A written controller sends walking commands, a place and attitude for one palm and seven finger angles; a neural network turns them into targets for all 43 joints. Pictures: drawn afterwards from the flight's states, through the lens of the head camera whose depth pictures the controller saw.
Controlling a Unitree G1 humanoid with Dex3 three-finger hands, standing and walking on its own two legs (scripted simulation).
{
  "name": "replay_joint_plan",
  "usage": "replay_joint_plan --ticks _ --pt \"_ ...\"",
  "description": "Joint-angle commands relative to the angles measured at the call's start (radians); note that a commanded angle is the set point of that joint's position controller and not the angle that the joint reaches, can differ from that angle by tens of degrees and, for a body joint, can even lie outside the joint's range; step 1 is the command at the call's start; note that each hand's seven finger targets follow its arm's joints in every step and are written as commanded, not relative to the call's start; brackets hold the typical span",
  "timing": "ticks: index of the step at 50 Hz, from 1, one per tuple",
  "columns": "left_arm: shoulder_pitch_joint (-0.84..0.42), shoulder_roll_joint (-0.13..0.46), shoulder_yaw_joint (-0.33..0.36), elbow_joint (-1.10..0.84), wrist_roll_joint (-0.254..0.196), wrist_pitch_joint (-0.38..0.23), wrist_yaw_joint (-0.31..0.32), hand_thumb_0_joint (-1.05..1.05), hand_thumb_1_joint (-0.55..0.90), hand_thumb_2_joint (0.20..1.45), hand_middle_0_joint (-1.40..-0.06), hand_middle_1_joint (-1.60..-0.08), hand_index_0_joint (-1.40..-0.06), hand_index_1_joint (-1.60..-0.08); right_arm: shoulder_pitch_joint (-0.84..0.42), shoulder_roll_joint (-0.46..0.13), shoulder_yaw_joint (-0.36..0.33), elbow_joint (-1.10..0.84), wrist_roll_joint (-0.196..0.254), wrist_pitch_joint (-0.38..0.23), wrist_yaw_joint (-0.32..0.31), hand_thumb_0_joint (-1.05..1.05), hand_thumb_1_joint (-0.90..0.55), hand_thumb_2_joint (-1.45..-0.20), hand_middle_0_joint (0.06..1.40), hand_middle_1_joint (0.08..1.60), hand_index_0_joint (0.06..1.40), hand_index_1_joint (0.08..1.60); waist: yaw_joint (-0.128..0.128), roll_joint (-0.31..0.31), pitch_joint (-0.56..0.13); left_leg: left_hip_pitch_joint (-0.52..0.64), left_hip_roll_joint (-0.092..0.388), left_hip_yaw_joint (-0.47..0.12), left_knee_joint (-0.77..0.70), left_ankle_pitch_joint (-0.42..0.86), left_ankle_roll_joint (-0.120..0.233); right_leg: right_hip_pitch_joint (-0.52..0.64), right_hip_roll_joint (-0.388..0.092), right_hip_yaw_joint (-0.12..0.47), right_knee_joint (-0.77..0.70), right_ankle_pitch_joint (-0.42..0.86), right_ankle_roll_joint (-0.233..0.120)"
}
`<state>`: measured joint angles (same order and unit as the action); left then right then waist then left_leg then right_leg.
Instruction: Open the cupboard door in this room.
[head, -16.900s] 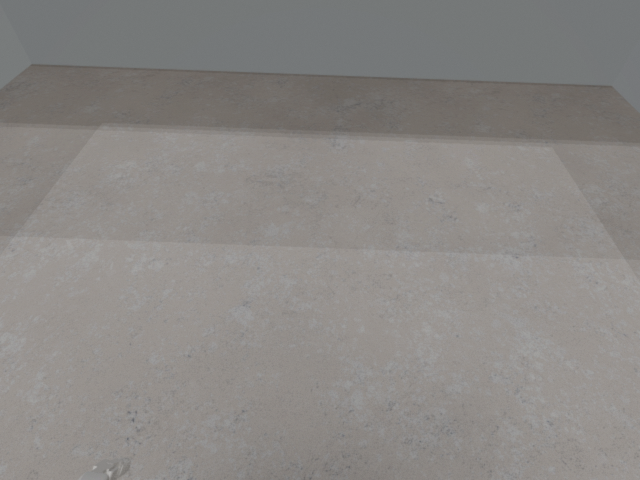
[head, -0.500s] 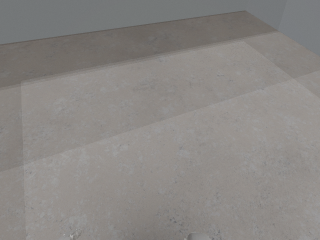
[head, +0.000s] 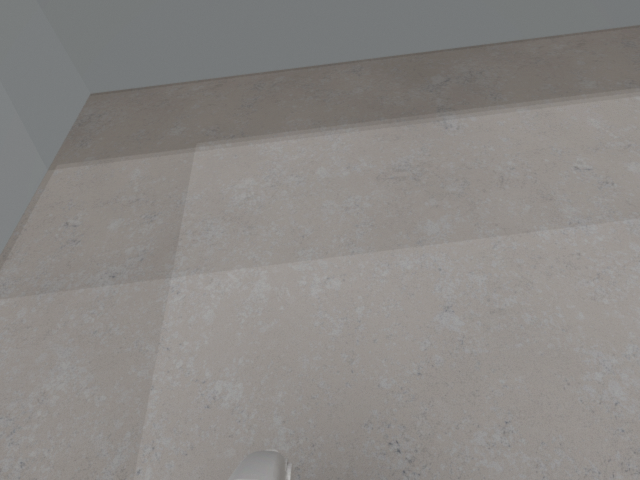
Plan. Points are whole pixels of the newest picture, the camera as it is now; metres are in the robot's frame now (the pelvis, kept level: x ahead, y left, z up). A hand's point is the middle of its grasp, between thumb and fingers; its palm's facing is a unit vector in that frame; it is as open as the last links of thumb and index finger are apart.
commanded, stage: turn to face it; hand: left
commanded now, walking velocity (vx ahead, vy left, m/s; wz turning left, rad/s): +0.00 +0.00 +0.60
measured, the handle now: out of the picture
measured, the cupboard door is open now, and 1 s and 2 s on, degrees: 0 0 0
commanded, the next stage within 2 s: none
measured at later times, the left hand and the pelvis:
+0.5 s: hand out of the picture -0.06 +0.28 -0.19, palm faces +0.35 -0.90 -0.24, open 7.4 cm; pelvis -0.02 +0.06 -0.01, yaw +18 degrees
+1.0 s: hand out of the picture +0.01 +0.26 -0.15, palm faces +0.49 -0.82 -0.28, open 7.4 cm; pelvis -0.02 +0.01 -0.01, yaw +34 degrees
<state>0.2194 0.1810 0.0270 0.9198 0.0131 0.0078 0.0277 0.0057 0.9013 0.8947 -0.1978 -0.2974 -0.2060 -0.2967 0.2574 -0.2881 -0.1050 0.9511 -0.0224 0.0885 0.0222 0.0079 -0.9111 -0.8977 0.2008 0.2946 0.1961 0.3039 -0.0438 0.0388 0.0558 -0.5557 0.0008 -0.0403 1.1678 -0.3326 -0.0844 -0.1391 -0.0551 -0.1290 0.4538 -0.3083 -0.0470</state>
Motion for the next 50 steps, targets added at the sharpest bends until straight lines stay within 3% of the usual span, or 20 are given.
replay_joint_plan --ticks 1,7,12,14,15,16,17,18,21,24,27,32,38,42,45,46,47,48,49,50 --pt "0.091 0.186 0.042 -0.043 0.002 -0.027 0.012 0.0 0.9 0.9 -0.2 -0.3 -0.2 -0.3 -0.095 -0.047 0.001 -0.08 -0.002 -0.011 -0.001 0.0 -0.9 -0.9 0.2 0.3 0.2 0.3 0.065 -0.221 -0.014 -0.091 0.025 0.028 -0.001 -0.029 -0.017 0.116 -0.256 0.126 -0.082 0.643 -0.041" --pt "0.159 0.203 0.044 -0.023 0.011 -0.021 0.013 0.0 0.9 0.9 -0.2 -0.3 -0.2 -0.3 -0.195 -0.036 0.023 -0.092 0.004 -0.019 0.0 0.0 -0.9 -0.9 0.2 0.3 0.2 0.3 0.096 -0.236 -0.05 -0.039 0.033 0.074 -0.164 -0.096 -0.003 0.198 -0.285 0.092 -0.048 0.737 -0.073" --pt "0.129 0.239 0.06 -0.019 0.018 -0.011 0.011 0.0 0.9 0.9 -0.2 -0.3 -0.2 -0.3 -0.213 -0.028 0.038 -0.108 0.015 -0.038 0.0 0.0 -0.9 -0.9 0.2 0.3 0.2 0.3 0.096 -0.269 -0.08 0.133 0.031 0.137 -0.437 -0.106 0.033 0.157 -0.321 0.042 0.004 0.703 -0.081" --pt "0.107 0.247 0.065 -0.015 0.013 -0.009 0.007 0.0 0.9 0.9 -0.2 -0.3 -0.2 -0.3 -0.172 -0.04 0.035 -0.105 0.013 -0.047 -0.003 0.0 -0.9 -0.9 0.2 0.3 0.2 0.3 0.066 -0.255 -0.103 0.25 0.02 0.163 -0.596 0.006 0.048 0.112 -0.312 -0.006 0.073 0.661 -0.045" --pt "0.087 0.244 0.066 -0.015 0.006 -0.007 0.005 0.0 0.9 0.9 -0.2 -0.3 -0.2 -0.3 -0.111 -0.064 0.026 -0.093 0.01 -0.054 -0.002 0.0 -0.9 -0.9 0.2 0.3 0.2 0.3 0.026 -0.184 -0.139 0.388 0.028 0.14 -0.733 0.138 0.061 0.045 -0.293 -0.043 0.194 0.586 -0.004" --pt "0.088 0.216 0.064 -0.035 -0.002 -0.004 -0.001 0.0 0.9 0.9 -0.2 -0.3 -0.2 -0.3 -0.036 -0.156 0.004 -0.081 0.003 -0.066 -0.006 0.0 -0.9 -0.9 0.2 0.3 0.2 0.3 -0.018 0.021 -0.198 0.609 0.17 -0.037 -0.789 0.402 0.126 -0.165 -0.217 -0.086 0.403 0.299 0.063" --pt "0.052 0.156 0.042 -0.079 -0.006 0.0 -0.006 0.0 0.9 0.9 -0.2 -0.3 -0.2 -0.3 0.02 -0.256 -0.021 -0.071 0.009 -0.067 -0.012 0.0 -0.9 -0.9 0.2 0.3 0.2 0.3 -0.045 0.286 -0.2 0.707 0.41 -0.34 -0.769 0.901 0.258 -0.438 -0.084 -0.05 0.608 -0.36 0.134" --pt "0.004 0.183 0.042 -0.096 0.003 0.017 0.001 0.0 0.9 0.9 -0.2 -0.3 -0.2 -0.3 0.052 -0.255 -0.018 -0.043 0.017 -0.056 -0.015 0.0 -0.9 -0.9 0.2 0.3 0.2 0.3 -0.05 0.187 -0.199 0.657 0.438 -0.269 -0.745 0.944 0.314 -0.438 -0.087 0.046 0.679 -0.379 0.123" --pt "-0.028 0.185 0.055 -0.062 0.004 0.028 -0.005 0.0 0.9 0.9 -0.2 -0.3 -0.2 -0.3 -0.104 -0.172 0.003 -0.089 0.006 -0.063 -0.034 0.0 -0.9 -0.9 0.2 0.3 0.2 0.3 0.008 0.145 -0.067 0.47 0.29 -0.19 -0.793 0.668 0.257 -0.442 -0.088 0.112 0.734 -0.185 0.134" --pt "0.007 0.181 0.059 -0.043 0.006 0.028 -0.012 0.0 0.9 0.9 -0.2 -0.3 -0.2 -0.3 -0.133 -0.151 0.01 -0.104 0.008 -0.072 -0.029 0.0 -0.9 -0.9 0.2 0.3 0.2 0.3 0.041 0.097 -0.062 0.428 0.218 -0.151 -0.82 0.571 0.223 -0.405 -0.064 0.113 0.726 -0.08 0.144" --pt "-0.007 0.181 0.061 -0.048 0.009 0.029 -0.01 0.0 0.9 0.9 -0.2 -0.3 -0.2 -0.3 -0.099 -0.145 0.007 -0.1 0.01 -0.076 -0.026 0.0 -0.9 -0.9 0.2 0.3 0.2 0.3 0.039 0.087 -0.072 0.427 0.199 -0.179 -0.844 0.495 0.216 -0.411 -0.056 0.128 0.714 -0.027 0.156" --pt "-0.092 0.176 0.057 -0.088 0.006 0.027 -0.004 0.0 0.9 0.9 -0.2 -0.3 -0.2 -0.3 -0.041 -0.144 -0.002 -0.095 0.004 -0.074 -0.025 0.0 -0.9 -0.9 0.2 0.3 0.2 0.3 0.019 0.099 -0.062 0.417 0.203 -0.284 -0.852 0.407 0.245 -0.423 -0.043 0.15 0.646 -0.04 0.165" --pt "-0.192 0.155 0.047 -0.135 -0.005 0.019 0.0 0.0 0.9 0.9 -0.2 -0.3 -0.2 -0.3 0.032 -0.145 -0.014 -0.079 -0.003 -0.069 -0.029 0.0 -0.9 -0.9 0.2 0.3 0.2 0.3 -0.014 0.113 -0.102 0.458 0.207 -0.409 -0.809 0.483 0.278 -0.386 -0.002 0.166 0.48 -0.133 0.15" --pt "-0.162 0.142 0.042 -0.138 -0.014 0.013 0.004 0.0 0.9 0.9 -0.2 -0.3 -0.2 -0.3 0.032 -0.149 -0.019 -0.08 -0.005 -0.062 -0.03 0.0 -0.9 -0.9 0.2 0.3 0.2 0.3 -0.001 0.124 -0.145 0.428 0.185 -0.463 -0.778 0.559 0.268 -0.255 0.046 0.162 0.303 -0.152 0.129" --pt "-0.09 0.157 0.047 -0.118 -0.02 0.005 0.009 0.0 0.9 0.9 -0.2 -0.3 -0.2 -0.3 0.011 -0.132 -0.023 -0.082 0.002 -0.057 -0.027 0.0 -0.9 -0.9 0.2 0.3 0.2 0.3 0.031 0.116 -0.166 0.333 0.121 -0.458 -0.741 0.52 0.213 -0.061 0.07 0.144 0.06 -0.012 0.111" --pt "-0.048 0.171 0.052 -0.108 -0.02 -0.002 0.013 0.0 0.9 0.9 -0.2 -0.3 -0.2 -0.3 0.005 -0.116 -0.021 -0.085 0.008 -0.057 -0.025 0.0 -0.9 -0.9 0.2 0.3 0.2 0.3 0.053 0.08 -0.18 0.249 0.09 -0.43 -0.706 0.413 0.175 0.07 0.039 0.153 -0.087 0.091 0.107" --pt "-0.017 0.236 0.063 -0.099 -0.011 -0.011 0.018 0.0 0.9 0.9 -0.2 -0.3 -0.2 -0.3 0.024 -0.067 -0.015 -0.088 0.017 -0.057 -0.018 0.0 -0.9 -0.9 0.2 0.3 0.2 0.3 0.063 -0.075 -0.201 0.067 0.019 -0.32 -0.592 0.158 0.108 0.257 -0.132 0.288 -0.18 0.089 0.063" --pt "-0.024 0.299 0.074 -0.108 0.004 -0.014 0.025 0.0 0.9 0.9 -0.2 -0.3 -0.2 -0.3 0.028 -0.026 -0.008 -0.109 0.016 -0.058 -0.018 0.0 -0.9 -0.9 0.2 0.3 0.2 0.3 0.071 -0.314 -0.175 -0.117 -0.116 -0.1 -0.361 -0.202 0.035 0.288 -0.396 0.535 -0.191 0.169 -0.048" --pt "-0.044 0.28 0.064 -0.119 0.0 -0.005 0.026 0.0 0.9 0.9 -0.2 -0.3 -0.2 -0.3 -0.002 -0.081 -0.022 -0.109 0.002 -0.05 -0.021 0.0 -0.9 -0.9 0.2 0.3 0.2 0.3 0.063 -0.214 -0.125 -0.051 -0.075 -0.089 -0.174 -0.244 0.042 0.08 -0.441 0.488 -0.182 0.235 -0.109" --pt "-0.12 0.229 0.058 -0.137 -0.003 -0.006 0.028 0.0 0.9 0.9 -0.2 -0.3 -0.2 -0.3 0.034 -0.082 -0.026 -0.087 -0.001 -0.033 -0.016 0.0 -0.9 -0.9 0.2 0.3 0.2 0.3 0.018 -0.163 -0.078 -0.021 -0.05 -0.099 -0.066 -0.167 0.043 -0.021 -0.381 0.384 -0.203 0.143 -0.102"
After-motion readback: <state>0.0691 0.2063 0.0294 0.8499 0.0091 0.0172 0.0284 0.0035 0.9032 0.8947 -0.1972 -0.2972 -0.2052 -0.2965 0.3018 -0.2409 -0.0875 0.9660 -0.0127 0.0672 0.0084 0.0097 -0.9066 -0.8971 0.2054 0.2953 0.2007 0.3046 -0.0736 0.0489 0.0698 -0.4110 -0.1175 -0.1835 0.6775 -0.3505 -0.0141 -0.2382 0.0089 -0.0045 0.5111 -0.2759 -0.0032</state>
